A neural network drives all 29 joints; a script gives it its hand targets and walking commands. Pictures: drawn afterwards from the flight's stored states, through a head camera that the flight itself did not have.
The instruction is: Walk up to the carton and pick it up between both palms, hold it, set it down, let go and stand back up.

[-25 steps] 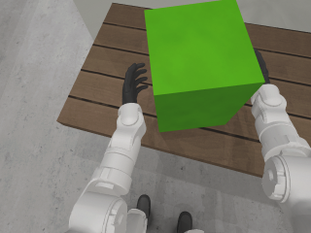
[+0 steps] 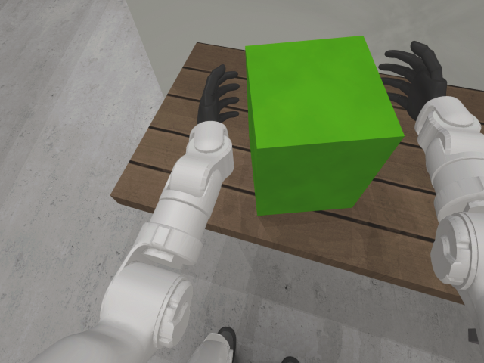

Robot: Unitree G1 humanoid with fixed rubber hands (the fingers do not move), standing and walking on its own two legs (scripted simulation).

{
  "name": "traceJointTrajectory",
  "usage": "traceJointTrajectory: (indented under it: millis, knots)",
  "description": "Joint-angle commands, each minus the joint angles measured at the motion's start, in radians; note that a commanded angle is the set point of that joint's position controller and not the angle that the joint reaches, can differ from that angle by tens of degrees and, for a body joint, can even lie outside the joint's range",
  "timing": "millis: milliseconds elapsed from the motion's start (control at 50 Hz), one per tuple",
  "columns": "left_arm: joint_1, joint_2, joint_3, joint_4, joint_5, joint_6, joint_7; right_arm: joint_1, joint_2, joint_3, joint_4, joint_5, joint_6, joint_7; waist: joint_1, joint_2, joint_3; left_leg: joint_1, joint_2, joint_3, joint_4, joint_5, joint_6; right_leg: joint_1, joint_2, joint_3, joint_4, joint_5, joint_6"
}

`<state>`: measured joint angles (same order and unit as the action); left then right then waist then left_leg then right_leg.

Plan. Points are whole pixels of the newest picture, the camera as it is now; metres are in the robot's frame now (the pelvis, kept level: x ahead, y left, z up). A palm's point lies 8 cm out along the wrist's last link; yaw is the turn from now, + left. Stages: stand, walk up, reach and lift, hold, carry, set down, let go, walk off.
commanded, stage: set down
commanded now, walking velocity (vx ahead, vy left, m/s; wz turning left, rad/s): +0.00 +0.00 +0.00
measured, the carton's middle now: (304, 135) +0.54 +0.01 -0.02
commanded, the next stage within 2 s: none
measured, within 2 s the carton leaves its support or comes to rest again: neither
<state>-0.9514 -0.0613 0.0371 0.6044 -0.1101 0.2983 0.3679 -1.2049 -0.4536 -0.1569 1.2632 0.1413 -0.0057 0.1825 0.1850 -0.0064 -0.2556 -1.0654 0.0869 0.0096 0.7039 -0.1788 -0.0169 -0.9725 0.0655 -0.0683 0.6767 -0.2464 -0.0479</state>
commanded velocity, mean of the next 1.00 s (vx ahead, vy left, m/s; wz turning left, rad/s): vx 0.00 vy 0.00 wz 0.00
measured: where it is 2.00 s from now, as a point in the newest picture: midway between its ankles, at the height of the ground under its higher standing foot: outside the picture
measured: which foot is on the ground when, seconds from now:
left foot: down 0.00-1.00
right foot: down 0.00-1.00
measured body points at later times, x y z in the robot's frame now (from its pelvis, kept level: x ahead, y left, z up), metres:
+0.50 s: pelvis +0.01 -0.01 +0.02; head +0.14 +0.00 +0.45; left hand +0.44 +0.16 +0.07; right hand +0.51 -0.19 +0.07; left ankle +0.06 +0.13 -0.70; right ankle +0.02 -0.09 -0.70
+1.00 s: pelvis +0.00 -0.02 +0.02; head +0.14 -0.03 +0.45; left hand +0.43 +0.14 +0.06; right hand +0.49 -0.22 +0.06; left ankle +0.06 +0.13 -0.70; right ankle +0.02 -0.09 -0.70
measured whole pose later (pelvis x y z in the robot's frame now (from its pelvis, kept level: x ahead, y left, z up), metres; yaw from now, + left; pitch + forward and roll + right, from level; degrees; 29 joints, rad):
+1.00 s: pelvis +0.00 -0.02 +0.02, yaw -1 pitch +25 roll +0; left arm -0.65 -0.06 0.13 0.54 -0.02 0.11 0.27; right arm -0.87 -0.45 0.06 1.08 0.29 -0.20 0.16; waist 0.12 -0.01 -0.15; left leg -0.83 0.08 0.05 0.50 -0.11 -0.04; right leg -0.80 0.08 0.00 0.56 -0.20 -0.07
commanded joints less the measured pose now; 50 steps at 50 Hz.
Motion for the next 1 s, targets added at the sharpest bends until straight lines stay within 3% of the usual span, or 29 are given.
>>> traceJointTrajectory:
  millis: [0, 20, 40, 100, 140, 220, 300, 340, 360, 400, 420, 440, 460, 480, 500, 540, 560, 620, 660, 700, 720, 780, 860, 880, 900, 920, 940, 960, 980]
  knots:
    - [-0.473, 0.050, -0.001, -0.259, 0.006, 0.012, 0.002, -0.529, -0.233, 0.032, -0.213, 0.060, 0.004, 0.006, -0.032, -0.176, -0.982, 0.672, -0.059, 0.015, -0.003, 0.282, 0.012, 0.509, 0.021, 0.022, -0.044, 0.469, 0.067]
    - [-0.510, 0.057, 0.003, -0.266, 0.010, 0.025, 0.002, -0.558, -0.265, 0.016, -0.209, 0.056, 0.004, 0.002, -0.050, -0.152, -1.012, 0.689, -0.059, 0.013, -0.010, 0.316, 0.003, 0.523, 0.022, 0.021, -0.048, 0.532, 0.072]
    - [-0.524, 0.071, 0.009, -0.186, 0.003, 0.039, -0.003, -0.595, -0.283, 0.030, -0.177, 0.051, 0.017, 0.002, -0.052, -0.197, -0.962, 0.665, -0.058, 0.014, -0.011, 0.296, 0.009, 0.529, 0.020, 0.023, -0.049, 0.549, 0.077]
    - [-0.451, 0.068, 0.060, -0.241, 0.036, 0.049, -0.022, -0.500, -0.235, 0.059, -0.178, 0.062, 0.034, -0.007, -0.055, -0.206, -0.912, 0.669, -0.069, 0.016, -0.046, 0.300, 0.011, 0.613, 0.011, 0.030, -0.056, 0.618, 0.096]
    - [-0.372, 0.027, 0.064, -0.259, 0.077, 0.054, -0.035, -0.416, -0.217, 0.075, -0.161, 0.075, 0.025, -0.009, -0.063, -0.159, -0.882, 0.741, -0.068, 0.010, -0.060, 0.382, 0.007, 0.627, 0.013, 0.033, -0.080, 0.665, 0.085]
    - [-0.300, 0.034, 0.058, -0.331, 0.107, 0.049, -0.044, -0.320, -0.234, 0.062, -0.186, 0.084, -0.007, -0.005, -0.090, -0.061, -0.819, 0.863, -0.061, 0.003, -0.092, 0.435, -0.011, 0.568, 0.025, 0.020, -0.137, 0.596, 0.061]
    - [-0.256, 0.045, 0.056, -0.301, 0.099, -0.010, -0.058, -0.277, -0.215, 0.082, -0.234, 0.090, -0.070, -0.005, -0.097, -0.093, -0.745, 0.815, -0.065, 0.006, -0.108, 0.392, -0.004, 0.588, 0.015, 0.032, -0.150, 0.607, 0.069]
    - [-0.269, 0.034, 0.034, -0.292, 0.092, -0.058, -0.056, -0.289, -0.203, 0.070, -0.247, 0.085, -0.099, -0.002, -0.098, -0.071, -0.712, 0.800, -0.060, 0.002, -0.123, 0.333, -0.005, 0.564, 0.010, 0.030, -0.147, 0.533, 0.065]
    - [-0.264, 0.012, 0.011, -0.258, 0.084, -0.079, -0.057, -0.270, -0.195, 0.062, -0.219, 0.081, -0.111, 0.004, -0.120, -0.061, -0.683, 0.784, -0.058, -0.001, -0.129, 0.298, -0.004, 0.550, 0.009, 0.030, -0.155, 0.491, 0.056]
    - [-0.203, 0.019, 0.014, -0.228, 0.082, -0.119, -0.064, -0.191, -0.185, 0.086, -0.235, 0.092, -0.148, 0.010, -0.118, -0.076, -0.686, 0.792, -0.053, -0.003, -0.134, 0.287, 0.007, 0.568, -0.001, 0.044, -0.157, 0.513, 0.055]
    - [-0.310, 0.040, -0.001, -0.214, 0.065, -0.144, -0.063, -0.292, -0.202, 0.064, -0.252, 0.090, -0.163, 0.010, -0.122, -0.067, -0.719, 0.749, -0.055, 0.001, -0.137, 0.236, 0.008, 0.539, -0.004, 0.046, -0.152, 0.458, 0.054]
    - [-0.217, 0.032, 0.002, -0.290, 0.059, -0.165, -0.059, -0.217, -0.188, 0.095, -0.335, 0.114, -0.189, 0.006, -0.099, -0.099, -0.802, 0.789, -0.055, 0.007, -0.120, 0.311, 0.014, 0.593, -0.002, 0.052, -0.139, 0.559, 0.061]
    - [-0.179, 0.030, 0.004, -0.274, 0.066, -0.179, -0.065, -0.188, -0.185, 0.103, -0.329, 0.118, -0.205, -0.003, -0.121, -0.122, -0.806, 0.766, -0.058, 0.004, -0.113, 0.337, 0.021, 0.636, -0.004, 0.060, -0.128, 0.653, 0.068]
    - [-0.295, 0.066, 0.008, -0.292, 0.045, -0.201, -0.064, -0.304, -0.213, 0.078, -0.368, 0.111, -0.219, -0.009, -0.115, -0.115, -0.872, 0.723, -0.054, 0.012, -0.122, 0.318, 0.023, 0.625, -0.006, 0.063, -0.119, 0.648, 0.072]
    - [-0.185, 0.026, -0.010, -0.263, 0.054, -0.214, -0.064, -0.201, -0.204, 0.096, -0.307, 0.115, -0.231, -0.004, -0.132, -0.126, -0.842, 0.744, -0.051, -0.002, -0.115, 0.341, 0.025, 0.652, 0.000, 0.059, -0.103, 0.685, 0.072]
    - [-0.129, 0.016, -0.023, -0.307, 0.060, -0.240, -0.064, -0.153, -0.219, 0.070, -0.340, 0.118, -0.267, 0.000, -0.134, -0.105, -0.904, 0.794, -0.043, 0.002, -0.099, 0.401, 0.014, 0.604, 0.011, 0.051, -0.112, 0.658, 0.055]
    - [-0.195, 0.050, -0.007, -0.319, 0.059, -0.248, -0.057, -0.209, -0.234, 0.059, -0.363, 0.114, -0.274, 0.000, -0.118, -0.092, -0.925, 0.771, -0.046, 0.018, -0.093, 0.370, 0.016, 0.589, 0.007, 0.062, -0.122, 0.601, 0.048]
    - [-0.093, 0.063, 0.024, -0.413, 0.070, -0.238, -0.045, -0.151, -0.229, 0.106, -0.471, 0.143, -0.273, -0.015, -0.070, -0.149, -1.034, 0.777, -0.056, 0.030, -0.083, 0.428, 0.029, 0.685, 0.016, 0.073, -0.112, 0.714, 0.059]
    - [-0.141, 0.086, 0.034, -0.383, 0.053, -0.215, -0.045, -0.223, -0.236, 0.111, -0.503, 0.130, -0.250, -0.021, -0.069, -0.197, -1.016, 0.652, -0.063, 0.038, -0.103, 0.328, 0.048, 0.748, -0.008, 0.101, -0.087, 0.769, 0.084]
    - [-0.150, 0.067, 0.016, -0.375, 0.032, -0.209, -0.052, -0.225, -0.232, 0.106, -0.492, 0.132, -0.231, -0.020, -0.094, -0.229, -0.964, 0.589, -0.064, 0.031, -0.122, 0.249, 0.054, 0.757, -0.017, 0.111, -0.073, 0.732, 0.093]
    - [-0.013, 0.014, 0.005, -0.331, 0.052, -0.209, -0.065, -0.062, -0.194, 0.131, -0.414, 0.137, -0.226, -0.012, -0.105, -0.216, -0.909, 0.619, -0.061, 0.016, -0.130, 0.259, 0.053, 0.766, -0.019, 0.113, -0.080, 0.723, 0.081]
    - [-0.088, 0.056, 0.023, -0.417, 0.063, -0.218, -0.077, -0.113, -0.233, 0.103, -0.475, 0.139, -0.243, -0.027, -0.097, -0.175, -1.016, 0.676, -0.065, 0.026, -0.113, 0.348, 0.034, 0.742, -0.016, 0.115, -0.090, 0.808, 0.083]
    - [-0.151, 0.072, 0.067, -0.345, 0.063, -0.205, -0.083, -0.201, -0.215, 0.148, -0.456, 0.148, -0.218, -0.031, -0.077, -0.237, -0.894, 0.556, -0.072, 0.036, -0.157, 0.211, 0.056, 0.770, -0.034, 0.139, -0.085, 0.771, 0.112]
    - [0.010, 0.013, 0.047, -0.303, 0.066, -0.218, -0.093, -0.036, -0.185, 0.175, -0.407, 0.149, -0.228, -0.022, -0.108, -0.272, -0.827, 0.538, -0.069, 0.021, -0.162, 0.206, 0.062, 0.828, -0.040, 0.147, -0.075, 0.801, 0.115]
    - [-0.102, 0.051, 0.056, -0.297, 0.067, -0.233, -0.101, -0.131, -0.201, 0.148, -0.414, 0.142, -0.235, -0.026, -0.110, -0.243, -0.833, 0.519, -0.069, 0.033, -0.187, 0.180, 0.063, 0.806, -0.046, 0.145, -0.085, 0.781, 0.115]
    - [-0.066, 0.039, 0.066, -0.267, 0.085, -0.244, -0.103, -0.071, -0.176, 0.176, -0.352, 0.157, -0.237, -0.026, -0.094, -0.234, -0.805, 0.525, -0.074, 0.031, -0.183, 0.189, 0.057, 0.835, -0.058, 0.165, -0.090, 0.791, 0.118]
    - [0.034, 0.011, 0.070, -0.216, 0.114, -0.249, -0.113, 0.021, -0.166, 0.192, -0.296, 0.164, -0.241, -0.026, -0.112, -0.248, -0.748, 0.548, -0.072, 0.024, -0.196, 0.192, 0.058, 0.850, -0.051, 0.160, -0.097, 0.802, 0.114]
    - [0.051, 0.007, 0.084, -0.200, 0.134, -0.260, -0.124, 0.056, -0.151, 0.199, -0.269, 0.169, -0.260, -0.028, -0.108, -0.214, -0.714, 0.569, -0.074, 0.023, -0.203, 0.210, 0.056, 0.844, -0.050, 0.163, -0.103, 0.785, 0.110]
    - [0.022, 0.045, 0.113, -0.217, 0.146, -0.271, -0.126, 0.016, -0.169, 0.186, -0.319, 0.176, -0.271, -0.035, -0.090, -0.206, -0.735, 0.599, -0.075, 0.031, -0.213, 0.226, 0.055, 0.834, -0.045, 0.155, -0.110, 0.781, 0.110]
